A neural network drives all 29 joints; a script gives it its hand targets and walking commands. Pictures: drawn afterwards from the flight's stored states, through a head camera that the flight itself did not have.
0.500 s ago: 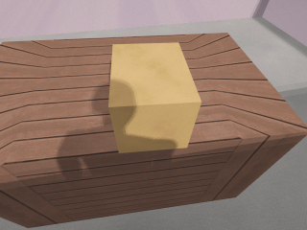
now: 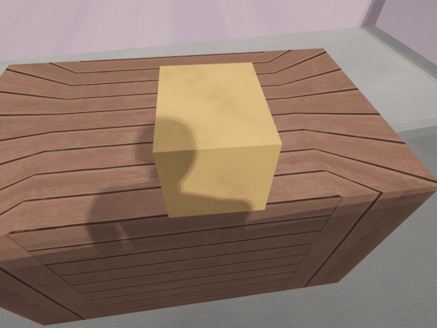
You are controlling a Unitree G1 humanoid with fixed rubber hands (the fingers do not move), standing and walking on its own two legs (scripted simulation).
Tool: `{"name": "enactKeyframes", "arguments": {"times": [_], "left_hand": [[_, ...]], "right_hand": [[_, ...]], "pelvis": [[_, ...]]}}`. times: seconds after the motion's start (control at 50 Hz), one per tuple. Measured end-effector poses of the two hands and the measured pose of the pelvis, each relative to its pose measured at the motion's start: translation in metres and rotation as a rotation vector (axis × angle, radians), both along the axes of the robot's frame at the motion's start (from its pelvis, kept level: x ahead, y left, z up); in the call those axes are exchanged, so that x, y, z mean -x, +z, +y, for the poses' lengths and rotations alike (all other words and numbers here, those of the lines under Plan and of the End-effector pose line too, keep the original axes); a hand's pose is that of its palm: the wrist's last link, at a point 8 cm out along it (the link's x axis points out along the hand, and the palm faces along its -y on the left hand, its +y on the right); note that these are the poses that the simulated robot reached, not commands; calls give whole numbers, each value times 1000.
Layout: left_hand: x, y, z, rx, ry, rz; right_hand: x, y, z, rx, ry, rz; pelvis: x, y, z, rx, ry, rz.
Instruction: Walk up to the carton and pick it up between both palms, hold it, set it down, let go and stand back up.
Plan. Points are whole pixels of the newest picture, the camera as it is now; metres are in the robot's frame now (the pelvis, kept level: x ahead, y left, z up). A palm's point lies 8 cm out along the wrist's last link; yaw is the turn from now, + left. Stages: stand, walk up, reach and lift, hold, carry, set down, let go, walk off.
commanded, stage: walk up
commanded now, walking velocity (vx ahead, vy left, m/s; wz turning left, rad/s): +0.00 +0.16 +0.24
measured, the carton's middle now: (211, 137) +0.50 +0.04 +0.06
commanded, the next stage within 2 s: none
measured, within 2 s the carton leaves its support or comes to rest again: neither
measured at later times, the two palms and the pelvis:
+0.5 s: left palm out of the picture -0.05 +0.33 -0.16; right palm out of the picture +0.02 -0.12 -0.12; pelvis -0.02 +0.10 +0.00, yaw +4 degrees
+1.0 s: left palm out of the picture -0.06 +0.32 -0.14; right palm out of the picture -0.06 -0.08 -0.15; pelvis -0.04 +0.12 +0.01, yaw +3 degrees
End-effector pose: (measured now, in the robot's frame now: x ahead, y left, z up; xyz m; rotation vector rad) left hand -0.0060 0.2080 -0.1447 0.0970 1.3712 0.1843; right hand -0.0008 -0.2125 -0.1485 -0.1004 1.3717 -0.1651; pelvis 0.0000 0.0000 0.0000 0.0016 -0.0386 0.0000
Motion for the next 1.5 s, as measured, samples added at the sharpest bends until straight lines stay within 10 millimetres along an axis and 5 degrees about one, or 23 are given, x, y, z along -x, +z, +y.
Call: {"name": "enactKeyframes", "arguments": {"times": [0.1,0.24,0.34,0.44,0.58,0.72,0.88,1.24,1.5], "left_hand": [[3,2,3,-25,27,-13],[38,21,59,-140,110,8],[62,7,96,-121,96,99],[56,-22,118,-26,75,92],[27,-13,122,56,62,26],[24,-7,128,4,14,34],[41,12,125,-38,-7,33],[86,-3,97,65,22,96],[95,2,99,43,23,123]], "right_hand": [[4,-4,-1,-6,20,34],[-30,-3,-3,45,117,16],[-60,2,29,64,112,-120],[-44,15,76,87,117,-116],[-10,32,107,85,105,-56],[20,6,124,19,67,-11],[44,-8,135,-62,26,27],[86,9,121,3,38,126],[78,1,138,-50,31,98]], "pelvis": [[4,-1,2,-2,27,7],[18,1,35,-32,70,28],[21,-6,64,7,76,36],[20,-10,88,-8,47,10],[18,7,110,36,49,26],[31,-1,120,-12,34,22],[38,5,122,6,48,-3],[54,6,116,8,49,4],[52,5,117,9,47,9]]}}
